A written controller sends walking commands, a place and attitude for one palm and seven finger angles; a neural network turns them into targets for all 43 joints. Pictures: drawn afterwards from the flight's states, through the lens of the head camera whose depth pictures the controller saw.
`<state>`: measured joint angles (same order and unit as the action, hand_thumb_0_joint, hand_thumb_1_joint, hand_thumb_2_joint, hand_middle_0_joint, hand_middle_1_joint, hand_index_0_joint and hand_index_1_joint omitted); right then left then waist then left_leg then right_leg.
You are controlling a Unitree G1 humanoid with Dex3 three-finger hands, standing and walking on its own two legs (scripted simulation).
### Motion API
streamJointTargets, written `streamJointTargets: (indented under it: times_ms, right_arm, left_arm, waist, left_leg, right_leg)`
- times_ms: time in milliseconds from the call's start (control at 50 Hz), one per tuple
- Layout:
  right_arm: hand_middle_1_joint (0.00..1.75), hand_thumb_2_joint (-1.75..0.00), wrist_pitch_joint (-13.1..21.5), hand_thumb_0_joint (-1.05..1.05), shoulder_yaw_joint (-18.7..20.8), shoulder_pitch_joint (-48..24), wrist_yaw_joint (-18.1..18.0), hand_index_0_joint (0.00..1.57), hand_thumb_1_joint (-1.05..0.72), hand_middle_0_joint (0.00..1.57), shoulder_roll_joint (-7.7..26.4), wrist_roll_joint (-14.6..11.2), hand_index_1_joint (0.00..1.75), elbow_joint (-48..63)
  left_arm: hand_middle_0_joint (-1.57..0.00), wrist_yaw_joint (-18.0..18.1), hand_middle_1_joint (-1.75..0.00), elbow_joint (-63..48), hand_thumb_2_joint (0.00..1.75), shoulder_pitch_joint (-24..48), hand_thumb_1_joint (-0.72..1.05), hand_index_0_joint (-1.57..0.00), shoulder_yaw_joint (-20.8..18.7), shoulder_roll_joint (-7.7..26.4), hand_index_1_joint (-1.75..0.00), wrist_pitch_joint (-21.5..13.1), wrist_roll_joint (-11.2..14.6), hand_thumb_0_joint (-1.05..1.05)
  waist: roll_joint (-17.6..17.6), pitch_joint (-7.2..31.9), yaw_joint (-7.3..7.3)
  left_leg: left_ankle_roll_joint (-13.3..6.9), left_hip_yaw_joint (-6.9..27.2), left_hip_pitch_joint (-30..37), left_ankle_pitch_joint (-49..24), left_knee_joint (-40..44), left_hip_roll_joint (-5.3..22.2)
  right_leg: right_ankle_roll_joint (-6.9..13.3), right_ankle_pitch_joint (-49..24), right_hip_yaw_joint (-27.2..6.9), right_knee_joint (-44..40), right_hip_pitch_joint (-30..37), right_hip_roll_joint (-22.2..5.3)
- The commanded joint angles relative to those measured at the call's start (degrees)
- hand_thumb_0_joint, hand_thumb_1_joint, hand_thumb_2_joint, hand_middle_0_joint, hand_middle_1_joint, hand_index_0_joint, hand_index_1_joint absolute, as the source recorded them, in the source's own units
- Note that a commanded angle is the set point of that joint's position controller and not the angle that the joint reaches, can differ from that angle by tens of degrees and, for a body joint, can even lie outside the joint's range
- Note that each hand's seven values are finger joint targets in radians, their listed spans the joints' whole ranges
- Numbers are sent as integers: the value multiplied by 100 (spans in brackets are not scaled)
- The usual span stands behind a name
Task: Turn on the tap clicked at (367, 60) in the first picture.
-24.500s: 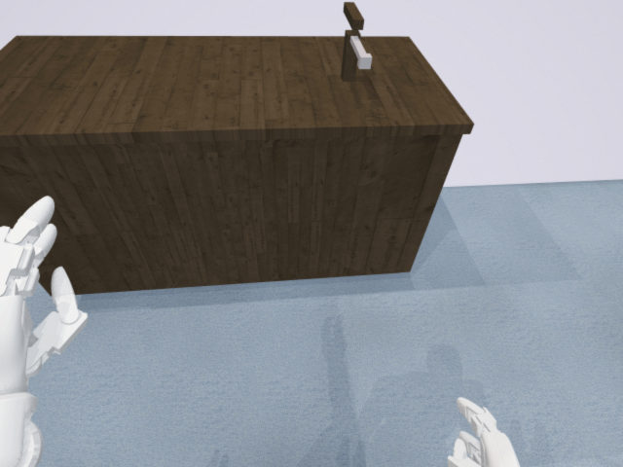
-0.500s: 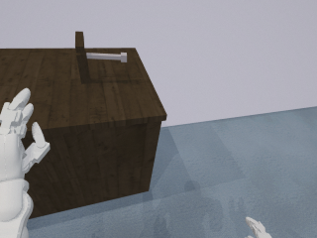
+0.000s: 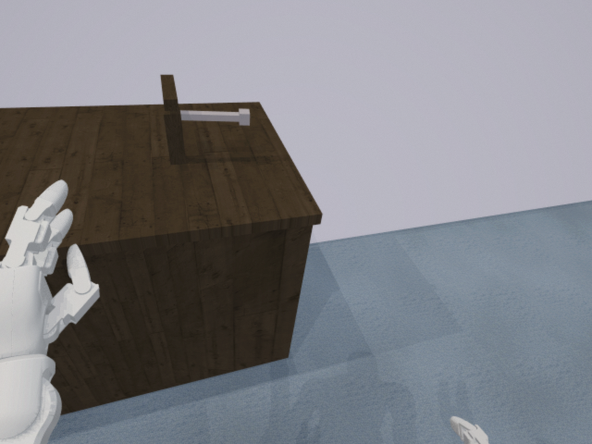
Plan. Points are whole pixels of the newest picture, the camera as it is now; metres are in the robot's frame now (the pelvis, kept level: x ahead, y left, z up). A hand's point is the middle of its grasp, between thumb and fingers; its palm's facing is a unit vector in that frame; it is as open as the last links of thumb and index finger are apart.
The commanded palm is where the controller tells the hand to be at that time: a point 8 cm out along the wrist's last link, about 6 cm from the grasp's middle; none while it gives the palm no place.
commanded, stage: stop stepping back and stand still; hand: left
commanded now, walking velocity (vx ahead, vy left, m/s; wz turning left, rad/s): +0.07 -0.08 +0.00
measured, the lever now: (244, 117) +0.78 +0.17 +0.10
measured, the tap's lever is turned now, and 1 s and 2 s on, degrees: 82 82 82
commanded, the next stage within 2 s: stand and check the lever's angle in 0.24 s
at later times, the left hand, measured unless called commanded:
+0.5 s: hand (121, 274) +0.24 +0.22 +0.17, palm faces +0.39 -0.84 -0.37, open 7.4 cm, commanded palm +0.18 +0.26 +0.18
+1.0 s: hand (90, 282) +0.22 +0.24 +0.17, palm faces +0.40 -0.84 -0.36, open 7.4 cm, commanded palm +0.17 +0.28 +0.18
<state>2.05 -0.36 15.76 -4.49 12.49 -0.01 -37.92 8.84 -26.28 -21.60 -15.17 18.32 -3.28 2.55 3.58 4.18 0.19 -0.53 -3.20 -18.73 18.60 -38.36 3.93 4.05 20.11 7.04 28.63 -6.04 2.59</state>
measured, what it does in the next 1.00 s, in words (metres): steps on the spot: left foot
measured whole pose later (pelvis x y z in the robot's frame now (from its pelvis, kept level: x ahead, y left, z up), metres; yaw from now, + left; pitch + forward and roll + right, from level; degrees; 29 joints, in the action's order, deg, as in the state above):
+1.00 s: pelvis +0.01 +0.00 +0.01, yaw +0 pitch -1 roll -1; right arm 3.5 0.2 11.5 -4.2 11.6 -0.5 -34.8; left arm 9.0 -26.0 -26.0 -17.3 20.0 -6.3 2.8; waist -1.3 -0.6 -0.9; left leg 0.5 -1.3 -13.5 11.8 -26.7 2.7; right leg 2.0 11.9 2.7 22.6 -9.4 2.6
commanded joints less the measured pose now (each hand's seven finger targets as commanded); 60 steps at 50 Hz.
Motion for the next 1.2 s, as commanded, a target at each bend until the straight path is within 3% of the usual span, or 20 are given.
streamJointTargets:
  times_ms: [0,20,40,60,80,120,140,180,220,280,320,380,420,460,560,640,880,1000,1060,1180]
  right_arm:
    - [30,-90,467,0,239,-1010,-87,20,-90,20,762,29,30,1167]
    - [30,-90,506,0,216,-951,-55,20,-90,20,687,21,30,1196]
    - [30,-90,531,0,228,-969,-19,20,-90,20,594,14,30,1094]
    - [30,-90,577,0,224,-919,-7,20,-90,20,554,73,30,1089]
    - [30,-90,643,0,250,-886,9,20,-90,20,559,80,30,1085]
    - [30,-90,704,0,292,-781,78,20,-90,20,584,19,30,1092]
    - [30,-90,722,0,309,-796,97,20,-90,20,610,-22,30,1130]
    - [30,-90,742,0,312,-798,123,20,-90,20,653,-57,30,1229]
    - [30,-90,714,0,284,-888,132,20,-90,20,650,-56,30,1229]
    - [30,-90,721,0,301,-953,110,20,-90,20,581,-20,30,1137]
    - [30,-90,711,0,319,-883,95,20,-90,20,490,-40,30,1060]
    - [30,-90,716,0,274,-971,48,20,-90,20,465,-28,30,1009]
    - [30,-90,684,0,276,-1016,5,20,-90,20,507,-32,30,1043]
    - [30,-90,623,0,279,-1072,1,20,-90,20,509,-47,30,1104]
    - [30,-90,517,0,325,-1037,50,20,-90,20,533,-81,30,1180]
    - [30,-90,451,0,351,-1039,50,20,-90,20,573,-84,30,1255]
    - [30,-90,453,0,329,-1104,-28,20,-90,20,637,-46,30,1287]
    - [30,-90,459,0,275,-1118,-18,20,-90,20,607,-33,30,1258]
    - [30,-90,460,0,259,-1116,-9,20,-90,20,616,-25,30,1249]
    - [30,-90,496,0,238,-1145,-28,20,-90,20,622,13,30,1260]
  left_arm:
    - [-20,196,-30,-1963,90,683,90,-20,-863,1286,-30,-661,16,0]
    - [-20,213,-30,-1993,90,716,90,-20,-939,1356,-30,-744,2,0]
    - [-20,177,-30,-1608,90,490,90,-20,-1063,1408,-30,-765,30,0]
    - [-20,156,-30,-1687,90,499,90,-20,-1106,1418,-30,-743,23,0]
    - [-20,139,-30,-1775,90,558,90,-20,-1118,1423,-30,-749,24,0]
    - [-20,118,-30,-1532,90,77,90,-20,-1053,1231,-30,-704,30,0]
    - [-20,109,-30,-1456,90,-211,90,-20,-1035,1159,-30,-664,37,0]
    - [-20,61,-30,-1311,90,-585,90,-20,-927,980,-30,-628,46,0]
    - [-20,48,-30,-1267,90,-493,90,-20,-932,1030,-30,-664,1,0]
    - [-20,60,-30,-1276,90,-8,90,-20,-941,1159,-30,-677,-30,0]
    - [-20,72,-30,-1280,90,-23,90,-20,-951,1211,-30,-640,51,0]
    - [-20,119,-30,-1506,90,463,90,-20,-1004,1317,-30,-719,38,0]
    - [-20,124,-30,-1249,90,222,90,-20,-934,1190,-30,-721,51,0]
    - [-20,118,-30,-1248,90,89,90,-20,-992,1224,-30,-694,24,0]
    - [-20,61,-30,-1004,90,-308,90,-20,-944,1095,-30,-686,50,0]
    - [-20,54,-30,-1088,90,-440,90,-20,-958,1138,-30,-690,66,0]
    - [-20,116,-30,-1302,90,87,90,-20,-780,1121,-30,-669,44,0]
    - [-20,111,-30,-1011,90,8,90,-20,-736,1060,-30,-640,20,0]
    - [-20,113,-30,-1016,90,34,90,-20,-763,1079,-30,-641,6,0]
    - [-20,123,-30,-1215,90,54,90,-20,-846,1158,-30,-705,-24,0]
  waist:
    - [-2388,-476,5]
    - [-2570,-431,-6]
    - [-2092,-363,-2]
    - [-1906,-377,24]
    - [-1680,-299,6]
    - [-1263,37,-17]
    - [-1297,156,-9]
    - [-1284,157,1]
    - [-1045,-2,-6]
    - [-26,-130,15]
    - [494,83,15]
    - [-101,409,14]
    - [-545,318,-47]
    - [-724,250,-80]
    - [-300,336,-54]
    - [-407,452,-54]
    - [-799,80,-60]
    - [-595,-52,-66]
    - [-476,0,-76]
    - [-821,74,-83]
  left_leg:
    - [-564,1841,1324,-262,1823,1024]
    - [-801,2771,1399,-736,2184,1503]
    - [-813,2701,866,-89,2494,1534]
    - [-817,2665,664,-160,2514,1485]
    - [-740,2471,666,-573,2416,1414]
    - [-557,1583,857,-1283,2065,1194]
    - [-453,1197,860,-1351,1928,1080]
    - [-275,843,405,-606,1999,836]
    - [-191,672,-244,226,1913,698]
    - [-16,215,20,395,956,93]
    - [6,207,370,-297,240,-112]
    - [14,328,646,-1078,790,-78]
    - [-71,549,910,-1731,1151,143]
    - [-132,516,879,-2049,1096,195]
    - [-45,328,764,-2212,873,52]
    - [-26,305,861,-2407,940,44]
    - [-55,488,880,-1526,1425,36]
    - [-60,518,689,-720,1686,18]
    - [-60,557,581,-573,1778,18]
    - [-66,708,376,-388,2052,62]
  right_leg:
    - [-114,500,-468,877,-2025,-278]
    - [-281,986,-486,1558,-2264,-4]
    - [-314,1112,-795,2028,-1857,-60]
    - [-329,985,-828,2051,-1775,-168]
    - [-357,786,-835,1944,-1648,-167]
    - [-420,351,-687,1156,-1201,-204]
    - [-451,143,-565,713,-948,-167]
    - [-470,-283,-361,190,-385,-43]
    - [-437,-588,-463,-231,82,-108]
    - [-174,-348,-1514,-1005,-711,-675]
    - [95,-935,-2117,-1265,-838,-1206]
    - [24,-2230,-1671,-700,-334,-1120]
    - [-230,-1942,-1255,-535,-418,-710]
    - [-326,-2058,-1089,-553,-399,-583]
    - [-314,-2823,-1208,-668,-106,-713]
    - [-345,-3141,-1156,-623,-37,-718]
    - [-370,-1514,-1048,-1034,-431,-492]
    - [-374,-969,-1033,-1241,-498,-436]
    - [-381,-876,-965,-1240,-388,-400]
    - [-389,-961,-821,-1044,-155,-301]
